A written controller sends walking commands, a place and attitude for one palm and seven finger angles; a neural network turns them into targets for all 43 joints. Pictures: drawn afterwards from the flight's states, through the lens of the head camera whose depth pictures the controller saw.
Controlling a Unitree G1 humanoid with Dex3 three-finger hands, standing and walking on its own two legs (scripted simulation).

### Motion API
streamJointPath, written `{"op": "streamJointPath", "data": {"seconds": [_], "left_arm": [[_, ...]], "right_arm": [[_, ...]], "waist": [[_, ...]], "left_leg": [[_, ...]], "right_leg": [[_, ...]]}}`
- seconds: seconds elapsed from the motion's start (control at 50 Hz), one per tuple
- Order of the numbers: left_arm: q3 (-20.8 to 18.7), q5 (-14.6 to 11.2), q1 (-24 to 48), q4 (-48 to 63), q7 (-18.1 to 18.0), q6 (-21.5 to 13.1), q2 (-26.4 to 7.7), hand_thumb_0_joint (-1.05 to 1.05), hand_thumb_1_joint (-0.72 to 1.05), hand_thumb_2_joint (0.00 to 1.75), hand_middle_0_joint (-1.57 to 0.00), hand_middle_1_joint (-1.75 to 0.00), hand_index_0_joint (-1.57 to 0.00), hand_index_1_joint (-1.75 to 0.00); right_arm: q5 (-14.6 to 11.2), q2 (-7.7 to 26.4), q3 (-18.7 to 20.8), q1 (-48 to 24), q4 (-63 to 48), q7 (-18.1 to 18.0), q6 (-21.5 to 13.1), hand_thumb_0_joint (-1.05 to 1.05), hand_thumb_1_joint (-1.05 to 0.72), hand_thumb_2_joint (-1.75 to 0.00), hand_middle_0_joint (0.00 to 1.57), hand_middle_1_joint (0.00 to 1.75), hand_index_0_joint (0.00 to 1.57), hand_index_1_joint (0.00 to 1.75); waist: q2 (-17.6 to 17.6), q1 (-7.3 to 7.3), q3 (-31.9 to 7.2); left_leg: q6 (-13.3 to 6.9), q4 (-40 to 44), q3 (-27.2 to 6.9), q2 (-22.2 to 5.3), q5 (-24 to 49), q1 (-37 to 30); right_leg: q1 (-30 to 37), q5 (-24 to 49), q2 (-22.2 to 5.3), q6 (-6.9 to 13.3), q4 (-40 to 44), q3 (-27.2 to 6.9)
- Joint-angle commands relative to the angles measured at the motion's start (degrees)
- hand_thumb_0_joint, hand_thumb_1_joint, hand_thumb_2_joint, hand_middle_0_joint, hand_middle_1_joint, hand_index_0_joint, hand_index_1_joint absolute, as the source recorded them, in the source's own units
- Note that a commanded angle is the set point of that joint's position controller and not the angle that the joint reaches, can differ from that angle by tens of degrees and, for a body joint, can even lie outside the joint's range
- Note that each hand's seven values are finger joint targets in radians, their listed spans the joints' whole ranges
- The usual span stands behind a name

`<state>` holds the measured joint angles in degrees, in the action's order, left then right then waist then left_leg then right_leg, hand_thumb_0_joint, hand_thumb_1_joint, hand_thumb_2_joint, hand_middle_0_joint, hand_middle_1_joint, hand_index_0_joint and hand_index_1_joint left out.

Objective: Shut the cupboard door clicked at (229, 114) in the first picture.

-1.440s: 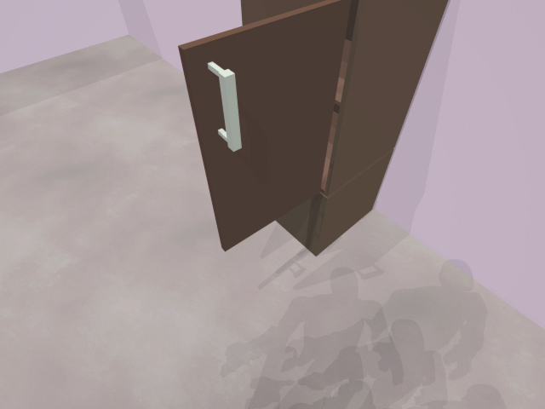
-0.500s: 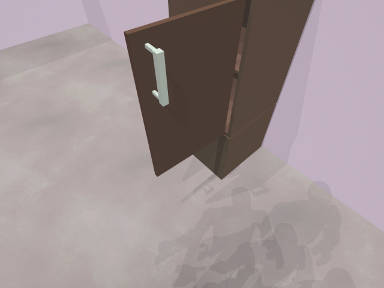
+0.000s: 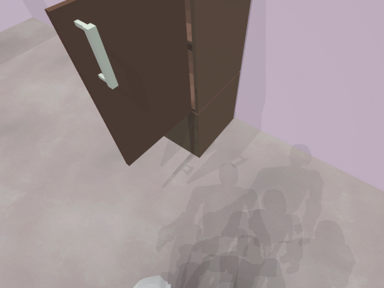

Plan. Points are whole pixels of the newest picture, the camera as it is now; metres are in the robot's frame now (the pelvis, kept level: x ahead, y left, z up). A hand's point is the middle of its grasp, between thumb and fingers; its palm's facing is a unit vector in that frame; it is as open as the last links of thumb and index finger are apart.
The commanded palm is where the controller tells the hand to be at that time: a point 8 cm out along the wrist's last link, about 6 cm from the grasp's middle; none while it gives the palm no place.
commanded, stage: walk to a spot facing it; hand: left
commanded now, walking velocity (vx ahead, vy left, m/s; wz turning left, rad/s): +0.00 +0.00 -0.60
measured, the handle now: (97, 56) +0.57 +0.27 +0.16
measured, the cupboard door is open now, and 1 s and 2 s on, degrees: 86 86 86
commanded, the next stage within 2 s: none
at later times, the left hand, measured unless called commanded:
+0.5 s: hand out of the picture +0.08 +0.23 -0.16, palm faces -0.16 -0.95 -0.25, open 7.4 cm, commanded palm none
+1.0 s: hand (145, 257) +0.19 +0.14 -0.15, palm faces -0.56 -0.78 -0.27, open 7.4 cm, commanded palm none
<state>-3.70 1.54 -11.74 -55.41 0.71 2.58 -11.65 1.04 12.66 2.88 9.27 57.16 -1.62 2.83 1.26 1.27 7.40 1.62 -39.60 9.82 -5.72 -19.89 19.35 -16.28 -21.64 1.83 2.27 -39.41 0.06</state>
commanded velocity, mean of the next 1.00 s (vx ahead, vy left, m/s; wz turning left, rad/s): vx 0.05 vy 0.00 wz -0.60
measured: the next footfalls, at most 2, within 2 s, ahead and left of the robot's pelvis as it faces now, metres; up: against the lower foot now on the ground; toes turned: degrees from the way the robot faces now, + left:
left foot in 0.50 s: +0.06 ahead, +0.16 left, +0.00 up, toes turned -18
right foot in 0.82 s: -0.03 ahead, -0.11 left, +0.00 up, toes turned -31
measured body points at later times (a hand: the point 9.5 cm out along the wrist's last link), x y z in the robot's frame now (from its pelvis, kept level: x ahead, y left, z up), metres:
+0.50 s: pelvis +0.00 +0.03 +0.01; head +0.06 +0.03 +0.46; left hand +0.08 +0.28 -0.14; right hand +0.10 -0.24 -0.11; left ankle +0.02 +0.17 -0.72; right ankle -0.01 -0.08 -0.72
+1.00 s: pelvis -0.01 +0.03 +0.01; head +0.04 -0.01 +0.46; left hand +0.22 +0.18 -0.13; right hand -0.12 -0.24 -0.13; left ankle +0.05 +0.15 -0.67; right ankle -0.07 -0.09 -0.72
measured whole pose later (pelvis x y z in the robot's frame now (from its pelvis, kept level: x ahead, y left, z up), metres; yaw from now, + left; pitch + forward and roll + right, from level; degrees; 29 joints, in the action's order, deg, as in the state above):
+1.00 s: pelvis -0.01 +0.03 +0.01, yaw -34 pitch +1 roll +1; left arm -3.6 1.8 -8.0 -51.2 0.2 1.9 -13.9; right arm 0.7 15.9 3.3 11.4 52.0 -0.7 3.2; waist -0.3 -1.4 7.5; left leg 4.0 -56.0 3.4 -4.1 -28.3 24.9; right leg -17.8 -16.2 0.2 0.3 -33.1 -3.4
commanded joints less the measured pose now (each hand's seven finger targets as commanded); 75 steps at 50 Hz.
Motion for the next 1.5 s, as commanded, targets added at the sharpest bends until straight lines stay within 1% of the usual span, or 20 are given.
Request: {"op": "streamJointPath", "data": {"seconds": [0.0,0.1,0.34,0.42,0.44,0.48,0.5,0.58,0.76,0.8,0.86,1.04,1.08,1.1,1.22,1.36,1.42,1.44,1.46,1.48], "left_arm": [[-3.5,0.2,-5.8,3.1,-2.1,-1.1,-13.6,0.0,0.9,0.9,-0.2,-0.3,-0.2,-0.3],[-2.8,-0.5,-5.5,3.4,-2.7,-2.2,-10.1,0.0,0.9,0.9,-0.2,-0.3,-0.2,-0.3],[-3.9,0.4,-7.4,4.4,-2.4,-1.5,-11.7,0.0,0.9,0.9,-0.2,-0.3,-0.2,-0.3],[-3.7,-0.1,-2.7,5.7,-2.1,-1.0,-12.1,0.0,0.9,0.9,-0.2,-0.3,-0.2,-0.3],[-3.3,-0.4,-1.3,6.2,-2.0,-0.9,-10.3,0.0,0.9,0.9,-0.2,-0.3,-0.2,-0.3],[-2.5,-0.6,-0.7,9.2,-0.7,-0.9,-7.5,0.0,0.9,0.9,-0.2,-0.3,-0.2,-0.3],[-3.1,0.1,-0.3,10.8,0.0,-1.3,-8.5,0.0,0.9,0.9,-0.2,-0.3,-0.2,-0.3],[-2.9,-0.3,1.2,8.6,1.0,-0.1,-7.2,0.0,0.9,0.9,-0.2,-0.3,-0.2,-0.3],[-2.1,-0.6,-0.2,8.1,1.7,-1.0,-7.9,0.0,0.9,0.9,-0.2,-0.3,-0.2,-0.3],[-4.4,0.3,-7.6,6.0,0.0,-2.2,-19.6,0.0,0.9,0.9,-0.2,-0.3,-0.2,-0.3],[-3.7,0.0,-1.9,7.4,-1.7,-1.3,-16.1,0.0,0.9,0.9,-0.2,-0.3,-0.2,-0.3],[-2.8,0.0,6.4,8.3,0.3,-1.7,-12.9,0.0,0.9,0.9,-0.2,-0.3,-0.2,-0.3],[-1.1,-0.9,9.3,12.3,1.2,-1.6,-5.0,0.0,0.9,0.9,-0.2,-0.3,-0.2,-0.3],[-1.9,-0.3,14.3,14.1,2.0,-2.4,-7.3,0.0,0.9,0.9,-0.2,-0.3,-0.2,-0.3],[-0.6,0.2,11.5,9.5,3.7,-2.2,-1.9,0.0,0.9,0.9,-0.2,-0.3,-0.2,-0.3],[-0.2,0.2,17.2,9.8,3.6,-2.2,-1.9,0.0,0.9,0.9,-0.2,-0.3,-0.2,-0.3],[-1.4,0.2,4.6,6.1,2.9,-3.3,-4.3,0.0,0.9,0.9,-0.2,-0.3,-0.2,-0.3],[-2.6,0.4,-7.0,2.6,2.3,-4.0,-8.8,0.0,0.9,0.9,-0.2,-0.3,-0.2,-0.3],[-5.0,0.2,-16.4,0.5,0.9,-4.4,-17.2,0.0,0.9,0.9,-0.2,-0.3,-0.2,-0.3],[-4.9,-1.4,-14.7,0.3,0.1,-3.8,-19.1,0.0,0.9,0.9,-0.2,-0.3,-0.2,-0.3]], "right_arm": [[-0.4,6.3,2.6,-6.8,-6.7,-0.4,-0.4,0.0,-0.9,-0.9,0.2,0.3,0.2,0.3],[-0.4,4.0,2.0,-4.2,-5.7,-0.4,-0.6,0.0,-0.9,-0.9,0.2,0.3,0.2,0.3],[-1.2,4.0,1.7,-9.5,-9.7,-0.8,-1.5,0.0,-0.9,-0.9,0.2,0.3,0.2,0.3],[-1.6,4.8,1.6,-2.7,-8.3,-1.3,-2.4,0.0,-0.9,-0.9,0.2,0.3,0.2,0.3],[-1.4,6.3,1.9,0.4,-7.5,-1.5,-2.8,0.0,-0.9,-0.9,0.2,0.3,0.2,0.3],[0.3,14.7,3.0,2.6,-8.8,-2.0,-3.1,0.0,-0.9,-0.9,0.2,0.3,0.2,0.3],[0.7,15.0,2.7,0.6,-10.8,-2.1,-2.9,0.0,-0.9,-0.9,0.2,0.3,0.2,0.3],[1.0,9.7,1.4,-0.6,-10.7,-1.8,-3.5,0.0,-0.9,-0.9,0.2,0.3,0.2,0.3],[0.5,13.2,2.9,3.0,-9.2,-0.5,-2.6,0.0,-0.9,-0.9,0.2,0.3,0.2,0.3],[-0.7,6.0,1.1,0.0,-13.1,0.2,-2.3,0.0,-0.9,-0.9,0.2,0.3,0.2,0.3],[-0.5,7.8,1.2,-1.2,-12.1,-0.1,-1.7,0.0,-0.9,-0.9,0.2,0.3,0.2,0.3],[0.0,6.5,1.3,11.7,-6.7,1.0,-3.8,0.0,-0.9,-0.9,0.2,0.3,0.2,0.3],[1.9,16.6,3.0,21.6,-4.5,-0.4,-5.3,0.0,-0.9,-0.9,0.2,0.3,0.2,0.3],[1.6,17.3,3.0,20.6,-4.8,-0.9,-5.7,0.0,-0.9,-0.9,0.2,0.3,0.2,0.3],[1.0,7.3,0.1,18.5,-3.0,-0.7,-7.3,0.0,-0.9,-0.9,0.2,0.3,0.2,0.3],[1.4,7.3,0.5,21.1,-0.6,-0.2,-6.5,0.0,-0.9,-0.9,0.2,0.3,0.2,0.3],[0.8,9.0,0.5,17.9,-1.1,0.0,-6.1,0.0,-0.9,-0.9,0.2,0.3,0.2,0.3],[-0.2,8.1,0.4,14.5,-2.6,0.7,-6.2,0.0,-0.9,-0.9,0.2,0.3,0.2,0.3],[-1.4,3.3,-0.6,12.2,-6.0,1.0,-6.3,0.0,-0.9,-0.9,0.2,0.3,0.2,0.3],[-0.9,4.6,0.1,6.3,-7.6,0.8,-5.9,0.0,-0.9,-0.9,0.2,0.3,0.2,0.3]], "waist": [[-11.9,1.98,-2.1],[-6.8,0.42,-10.4],[-9.4,2.17,-10.6],[-9.1,-1.51,-12.2],[-5.7,-3.03,-12.5],[15.3,-3.08,-10.0],[6.5,-2.11,-7.5],[10.9,-0.5,-8.5],[10.0,0.21,-10.4],[-22.2,4.07,-12.5],[-16.7,2.02,-11.5],[-7.6,-5.63,-6.3],[20.5,-9.41,-6.6],[8.6,-9.15,-4.1],[8.5,-4.62,-5.7],[10.4,-5.85,-2.4],[6.6,1.11,-8.7],[0.1,6.76,-14.1],[-16.8,9.81,-20.0],[-12.6,9.01,-13.8]], "left_leg": [[0.8,-27.8,-12.9,3.4,-10.0,16.0],[2.6,-26.5,-12.5,2.8,-2.0,15.3],[2.0,-9.7,-12.8,5.4,-6.8,8.5],[0.8,9.7,-12.2,6.3,2.4,-6.4],[0.0,17.4,-14.1,2.4,6.8,-17.0],[-12.3,24.6,-36.5,-23.9,17.5,-18.8],[-15.5,23.7,-34.5,-25.1,17.0,-8.3],[-9.4,17.1,-15.7,-11.5,37.7,-12.6],[-3.7,6.1,-7.3,-10.9,30.8,-7.5],[3.1,-20.8,-0.9,2.1,-16.8,15.9],[2.4,-27.9,-10.5,-0.5,-12.2,16.9],[1.5,11.2,-3.1,4.1,-0.6,-16.6],[-8.2,30.9,-38.1,-23.0,-22.7,-25.0],[-12.7,33.8,-42.3,-27.2,-22.3,-18.1],[-5.3,24.3,-6.7,-12.2,24.2,-22.0],[-5.3,23.5,1.2,-14.4,28.1,-17.9],[-3.5,5.7,4.8,-13.1,43.7,-14.1],[-1.2,-7.8,7.2,-10.7,36.9,-1.4],[2.5,-30.0,6.3,0.1,-11.4,19.4],[1.5,-39.2,-5.4,-0.8,-16.2,25.8]], "right_leg": [[3.5,19.6,-19.4,8.7,23.5,-30.4],[15.1,39.2,-13.7,7.0,16.7,-20.3],[13.1,38.5,-12.5,9.5,16.0,-29.7],[4.5,35.0,-8.9,5.3,12.3,-28.6],[-4.6,24.9,-5.2,2.3,9.4,-24.9],[-18.5,-15.6,2.7,-4.6,-14.0,-4.9],[-16.4,-14.0,-1.1,-5.5,-23.2,-4.0],[-17.6,-6.4,-2.2,-6.2,-27.6,-1.6],[6.5,7.9,-1.3,-2.6,9.4,5.6],[21.1,44.0,-25.3,7.9,19.1,-25.9],[13.9,23.9,-19.0,10.7,17.6,-21.9],[-13.5,-15.9,-8.5,4.8,18.0,-17.9],[-30.4,-16.6,2.7,-2.2,-14.0,-0.5],[-30.4,-11.2,-3.6,-1.8,-21.9,-4.1],[-26.6,5.7,-6.2,-3.4,-23.1,2.7],[-14.1,5.5,-3.6,-1.1,-2.6,8.9],[6.8,4.6,0.2,2.1,5.9,10.9],[25.6,5.7,-4.3,4.8,9.6,4.5],[39.3,6.8,-24.6,12.6,17.3,-27.3],[30.6,6.7,-28.7,14.8,24.3,-33.2]]}}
